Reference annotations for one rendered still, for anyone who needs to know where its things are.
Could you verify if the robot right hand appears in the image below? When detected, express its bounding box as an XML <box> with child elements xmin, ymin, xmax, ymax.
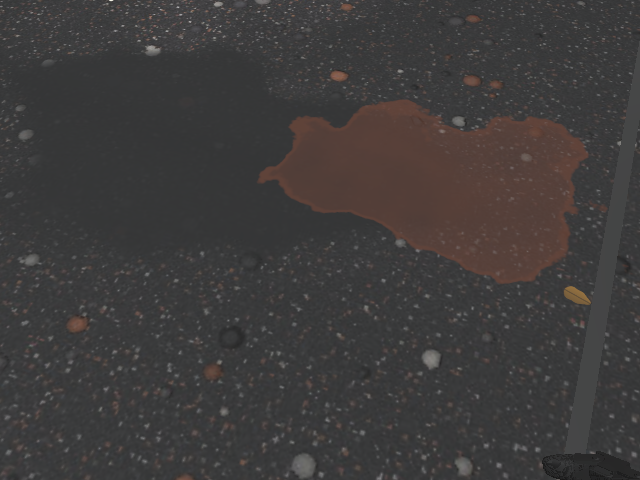
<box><xmin>542</xmin><ymin>451</ymin><xmax>640</xmax><ymax>480</ymax></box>

